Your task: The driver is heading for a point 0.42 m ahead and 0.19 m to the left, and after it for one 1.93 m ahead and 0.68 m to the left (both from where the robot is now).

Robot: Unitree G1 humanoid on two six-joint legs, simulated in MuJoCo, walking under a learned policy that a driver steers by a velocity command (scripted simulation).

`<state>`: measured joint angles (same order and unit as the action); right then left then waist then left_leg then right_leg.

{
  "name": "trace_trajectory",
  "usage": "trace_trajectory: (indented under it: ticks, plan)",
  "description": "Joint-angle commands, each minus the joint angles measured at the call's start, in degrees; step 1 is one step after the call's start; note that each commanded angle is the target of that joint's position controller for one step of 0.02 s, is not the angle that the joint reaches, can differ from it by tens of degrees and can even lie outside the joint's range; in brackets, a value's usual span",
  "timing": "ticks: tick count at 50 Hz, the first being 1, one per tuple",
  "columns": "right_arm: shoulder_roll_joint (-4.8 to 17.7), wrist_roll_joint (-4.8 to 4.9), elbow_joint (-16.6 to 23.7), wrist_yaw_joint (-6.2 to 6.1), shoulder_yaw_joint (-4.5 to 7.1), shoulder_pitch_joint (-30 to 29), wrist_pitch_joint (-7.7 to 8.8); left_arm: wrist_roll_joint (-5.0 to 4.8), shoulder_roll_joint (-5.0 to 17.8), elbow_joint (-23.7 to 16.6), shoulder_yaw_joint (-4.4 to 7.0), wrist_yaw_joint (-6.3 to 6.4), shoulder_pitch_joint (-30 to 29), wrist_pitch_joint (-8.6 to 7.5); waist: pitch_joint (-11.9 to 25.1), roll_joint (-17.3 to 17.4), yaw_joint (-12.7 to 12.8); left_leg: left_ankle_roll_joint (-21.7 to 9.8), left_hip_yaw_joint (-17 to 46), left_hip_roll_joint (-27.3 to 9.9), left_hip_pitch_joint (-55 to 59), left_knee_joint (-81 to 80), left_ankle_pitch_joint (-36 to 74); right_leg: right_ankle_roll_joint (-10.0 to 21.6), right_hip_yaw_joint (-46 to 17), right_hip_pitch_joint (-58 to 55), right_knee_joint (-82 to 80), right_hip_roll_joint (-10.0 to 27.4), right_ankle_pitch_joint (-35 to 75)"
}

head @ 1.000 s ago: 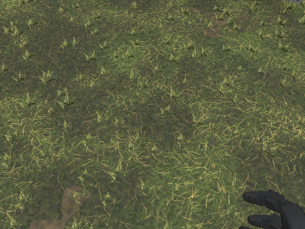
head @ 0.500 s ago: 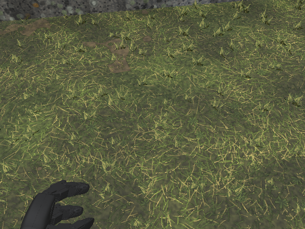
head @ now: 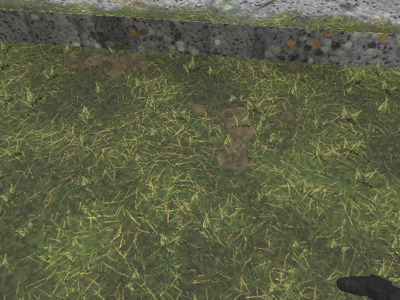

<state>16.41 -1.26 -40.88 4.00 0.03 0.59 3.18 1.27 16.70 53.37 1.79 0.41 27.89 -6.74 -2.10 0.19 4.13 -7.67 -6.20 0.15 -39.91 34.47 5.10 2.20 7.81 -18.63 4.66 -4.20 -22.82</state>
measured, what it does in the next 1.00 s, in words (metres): walks ahead, turning left: left foot, then right foot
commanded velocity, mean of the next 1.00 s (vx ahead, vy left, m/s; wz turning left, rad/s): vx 1.00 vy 0.00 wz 0.70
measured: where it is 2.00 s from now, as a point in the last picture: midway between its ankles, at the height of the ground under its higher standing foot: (91, 50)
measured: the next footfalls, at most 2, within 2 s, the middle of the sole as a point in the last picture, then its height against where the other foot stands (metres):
left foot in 0.04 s outside the picture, level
right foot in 0.46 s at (237, 231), level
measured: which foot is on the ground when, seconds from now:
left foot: up 0.00-0.02, down 0.04-0.46, up 0.48-0.86, down 0.88-1.00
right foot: down 0.00-0.04, up 0.06-0.44, down 0.46-0.90, up 0.92-1.00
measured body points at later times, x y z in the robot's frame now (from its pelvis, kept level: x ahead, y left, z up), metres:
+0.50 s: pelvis +0.50 +0.03 +0.00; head +0.53 +0.04 +0.45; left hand +0.64 +0.33 -0.05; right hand +0.62 -0.27 -0.11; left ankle +0.25 +0.04 -0.64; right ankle +0.65 -0.06 -0.71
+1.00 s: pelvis +0.88 +0.27 +0.01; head +0.91 +0.29 +0.46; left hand +0.72 +0.47 -0.12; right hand +1.17 +0.18 -0.10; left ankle +0.88 +0.33 -0.71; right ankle +0.84 +0.05 -0.58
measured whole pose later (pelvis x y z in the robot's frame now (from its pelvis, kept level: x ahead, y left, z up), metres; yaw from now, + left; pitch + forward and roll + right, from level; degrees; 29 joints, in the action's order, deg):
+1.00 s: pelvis +0.88 +0.27 +0.01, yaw +43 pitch +1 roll +0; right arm 17.1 -2.3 -43.8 0.8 1.6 11.3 2.2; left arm 0.8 14.0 47.8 0.2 -0.2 22.0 -4.2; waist -2.1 0.6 3.0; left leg -7.2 -3.1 6.8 -20.4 33.8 -13.1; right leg 2.7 -0.1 16.6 76.0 4.2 -18.8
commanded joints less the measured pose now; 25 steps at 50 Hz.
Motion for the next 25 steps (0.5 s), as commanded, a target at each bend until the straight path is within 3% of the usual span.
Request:
trace_trajectory:
  ticks: [1,2,3,4,5,6,7,9,11,13,16,18,20,21,22,23,24,25]
  plan:
    - [8.61,-0.2,-4.07,-0.88,3.08,22.33,-0.08,2.03,12.79,-4.76,2.67,2.2,-4.97,1.71,10.14,-7.49,-14.95,-3.59,-3.29,7.97,32.13,2.26,-9.62,-0.41,2.41,12.51,35.92,15.09,89.5]
    - [11.23,-0.59,-6.78,-1.73,4.74,33.0,-0.46,2.17,13.42,-5.68,2.86,2.34,-7.4,2.1,13.15,-6.06,-20.26,-5.86,1.94,5.73,44.44,-0.74,-14.93,-0.07,2.95,22.02,56.28,13.21,77.62]
    - [18.25,-0.38,-6.18,-2.87,7.43,30.65,-2.08,0.58,5.39,-9.25,1.3,0.9,-5.32,0.7,16.22,15.84,-12.94,-14.0,28.76,-9.57,63.98,-0.99,-15.16,-4.29,1.4,50.43,85.45,1.16,11.22]
    - [19.69,0.45,-4.21,-2.5,8.06,27.23,-2.4,-0.41,7.2,-12.76,0.61,0.47,-6.41,-0.52,25.68,11.7,-12.25,-22.7,53.23,-16.16,71.16,-12.06,-21.4,-4.11,-11.31,64.25,95.62,-1.51,-2.15]
    - [17.12,0.61,-3.83,-3.11,7.91,25.61,-2.08,0.09,7.4,-14.22,-0.01,0.51,-12.6,-1.39,18.15,1.8,-12.68,-20.31,51.13,-15.47,65.41,-16.43,-22.31,-2.72,-14.84,68.0,91.22,2.93,1.97]
    - [13.01,0.74,-5.43,-3.52,7.05,24.72,-1.88,0.45,6.64,-14.85,-0.58,0.23,-13.94,-2.06,9.0,-3.86,-9.27,-16.68,45.69,-13.58,53.44,-18.92,-20.38,-1.63,-14.46,65.99,82.02,5.97,4.32]
    - [10.8,0.66,-6.15,-3.88,6.47,23.44,-1.43,1.33,5.45,-15.82,-0.91,0.06,-16.2,-1.56,4.02,-5.58,-6.64,-14.27,40.24,-10.4,43.69,-19.76,-17.05,-1.86,-14.18,62.68,75.62,8.06,3.16]
    - [8.6,0.64,-5.69,-4.1,5.31,21.25,-0.42,3.26,4.55,-16.24,-1.35,-0.23,-15.3,1.25,0.09,-5.59,-2.44,-12.94,34.16,-6.17,30.63,-21.18,-13.06,-3.47,-13.28,56.87,69.64,9.3,0.48]
    - [10.31,1.09,-4.79,-3.6,5.69,20.18,0.74,3.26,3.79,-18.75,-1.89,-0.62,-18.82,2.85,-2.65,-2.98,-1.75,-13.07,30.88,-3.5,21.05,-24.73,-13.77,-4.9,-10.95,53.87,59.2,10.53,0.45]
    - [10.52,1.08,-3.95,-3.46,5.98,19.51,1.29,2.27,2.7,-22.14,-2.66,-1.47,-26.43,2.76,-5.05,-1.09,-3.24,-11.13,27.65,-0.35,14.07,-27.1,-11.27,-5.86,-8.5,48.56,46.51,10.08,12.1]
    - [11.74,1.83,-3.74,-2.7,6.94,21.34,1.62,0.44,2.2,-23.26,-2.85,-1.99,-30.17,2.51,-2.33,1.27,-6.7,-6.65,26.55,0.71,15.72,-26.62,-1.51,-5.12,-7.26,38.6,33.25,7.16,29.24]
    - [12.45,1.9,-3.96,-2.82,7.44,23.29,1.34,0.26,3.84,-23.79,-2.33,-1.59,-31.26,2.36,-0.86,2.19,-8.05,-5.03,28.1,-0.55,23.98,-23.03,4.39,-4.38,-8.11,38.35,28.4,6.07,28.94]
    - [13.66,1.49,-3.74,-3.48,7.81,23.37,1.02,0.45,6.7,-22.64,-1.14,-0.76,-27.17,2.0,2.85,2.15,-6.15,-2.74,29.26,-0.99,30.95,-13.99,15.7,-3.55,-8.9,33.19,24.63,3.87,22.62]
    - [15.37,1.05,-3.62,-3.46,8.1,22.58,0.94,0.33,8.98,-20.78,0.03,-0.06,-20.01,1.7,7.87,1.49,-2.16,-1.39,28.44,-0.3,32.16,-3.77,21.21,-2.89,-8.5,25.41,24.56,2.72,16.97]
    - [15.43,0.76,-2.95,-3.21,8.0,19.61,1.3,0.56,11.33,-18.27,1.27,0.91,-8.6,1.41,13.32,0.94,4.64,-0.04,26.87,1.8,26.18,10.43,18.5,-1.94,-9.86,12.2,26.08,5.53,12.88]
    - [8.09,0.54,-1.0,-3.39,5.94,18.33,2.05,2.11,15.45,-16.54,2.86,2.22,4.21,1.23,21.52,-6.72,8.6,-0.08,22.3,4.8,16.93,30.26,-6.31,-0.28,-23.24,-1.34,25.25,19.13,-8.04]
    - [1.73,3.42,3.03,-3.38,3.77,25.61,1.93,3.22,19.99,-17.06,3.74,1.85,-0.89,1.67,28.71,-26.48,0.16,1.69,15.52,9.3,1.25,45.18,-35.16,5.97,-58.39,-9.25,11.47,34.34,-20.74]
    - [6.61,1.6,1.19,-4.1,3.69,21.88,0.64,2.56,14.68,-18.07,3.82,1.5,-7.27,2.28,20.52,-15.93,0.36,0.86,13.28,2.92,-6.33,48.85,-28.66,7.45,-59.0,-1.75,9.17,31.65,-30.88]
